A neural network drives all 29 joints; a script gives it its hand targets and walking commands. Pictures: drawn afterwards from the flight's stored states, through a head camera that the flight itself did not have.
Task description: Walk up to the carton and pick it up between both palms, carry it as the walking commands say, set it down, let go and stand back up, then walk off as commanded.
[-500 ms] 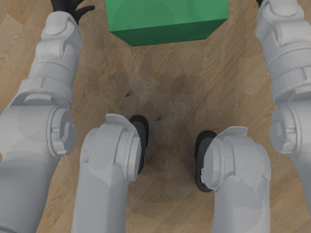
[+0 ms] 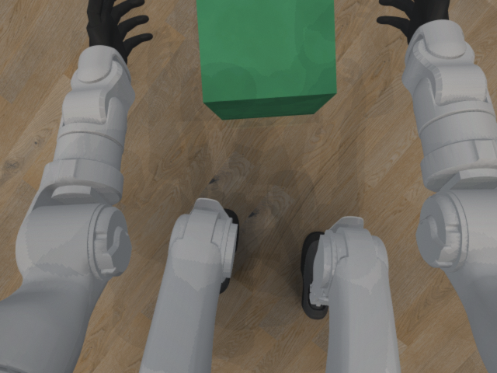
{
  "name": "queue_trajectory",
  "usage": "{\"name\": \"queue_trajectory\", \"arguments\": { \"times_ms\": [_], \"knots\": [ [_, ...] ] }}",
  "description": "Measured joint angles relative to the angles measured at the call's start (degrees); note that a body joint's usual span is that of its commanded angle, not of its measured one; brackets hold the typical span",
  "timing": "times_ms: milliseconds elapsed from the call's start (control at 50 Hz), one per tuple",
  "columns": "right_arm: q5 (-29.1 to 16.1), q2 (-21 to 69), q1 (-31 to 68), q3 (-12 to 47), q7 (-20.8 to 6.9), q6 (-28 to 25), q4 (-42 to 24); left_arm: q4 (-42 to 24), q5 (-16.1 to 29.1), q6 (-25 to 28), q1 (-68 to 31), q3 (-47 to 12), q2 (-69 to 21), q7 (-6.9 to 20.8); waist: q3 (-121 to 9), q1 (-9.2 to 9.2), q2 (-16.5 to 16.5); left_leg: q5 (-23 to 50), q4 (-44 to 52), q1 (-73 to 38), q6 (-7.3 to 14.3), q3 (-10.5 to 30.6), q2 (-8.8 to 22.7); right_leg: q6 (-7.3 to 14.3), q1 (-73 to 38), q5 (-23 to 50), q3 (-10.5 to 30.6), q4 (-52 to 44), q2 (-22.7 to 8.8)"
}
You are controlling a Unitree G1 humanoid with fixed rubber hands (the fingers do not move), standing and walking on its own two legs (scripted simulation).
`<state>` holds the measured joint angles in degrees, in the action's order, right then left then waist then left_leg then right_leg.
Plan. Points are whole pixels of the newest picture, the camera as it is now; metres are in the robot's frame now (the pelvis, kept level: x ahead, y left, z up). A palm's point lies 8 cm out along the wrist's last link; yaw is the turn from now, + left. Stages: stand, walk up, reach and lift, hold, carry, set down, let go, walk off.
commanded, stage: set down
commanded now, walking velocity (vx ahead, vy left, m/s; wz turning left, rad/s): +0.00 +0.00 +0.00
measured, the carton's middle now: (265, 60) +0.58 +0.06 -0.33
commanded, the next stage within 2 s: let go in 0.88 s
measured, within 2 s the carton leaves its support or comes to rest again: neither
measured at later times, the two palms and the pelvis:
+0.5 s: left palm out of the picture +0.50 +0.26 +0.04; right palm out of the picture +0.57 -0.14 +0.03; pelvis +0.02 +0.00 +0.13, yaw +0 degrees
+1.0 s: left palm out of the picture +0.49 +0.25 +0.12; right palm out of the picture +0.55 -0.15 +0.12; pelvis +0.05 +0.00 +0.23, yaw -1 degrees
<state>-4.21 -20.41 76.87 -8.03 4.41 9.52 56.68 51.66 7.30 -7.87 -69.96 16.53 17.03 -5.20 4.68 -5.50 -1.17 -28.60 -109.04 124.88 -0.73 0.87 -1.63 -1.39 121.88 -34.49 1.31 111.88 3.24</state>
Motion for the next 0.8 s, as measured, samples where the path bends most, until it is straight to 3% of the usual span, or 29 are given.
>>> {"name": "queue_trajectory", "arguments": {
  "times_ms": [400,800],
  "knots": [
    [3.8,2.0,-7.0,-2.8,-2.0,3.8,-6.7,-7.2,-2.9,-3.5,7.8,3.9,-1.5,3.6,-7.4,-0.22,-0.3,4.2,21.2,-14.1,-0.1,0.5,0.3,0.3,-13.4,5.3,0.9,-21.6,0.5],
    [7.6,4.3,-12.5,-6.7,-4.9,0.7,-4.9,-6.2,-7.6,-0.6,12.8,7.0,-4.9,6.0,-9.1,-0.32,-0.3,12.4,48.6,-35.7,0.2,1.0,0.4,0.3,-34.9,14.2,1.8,-49.6,-0.1]
  ]
}}
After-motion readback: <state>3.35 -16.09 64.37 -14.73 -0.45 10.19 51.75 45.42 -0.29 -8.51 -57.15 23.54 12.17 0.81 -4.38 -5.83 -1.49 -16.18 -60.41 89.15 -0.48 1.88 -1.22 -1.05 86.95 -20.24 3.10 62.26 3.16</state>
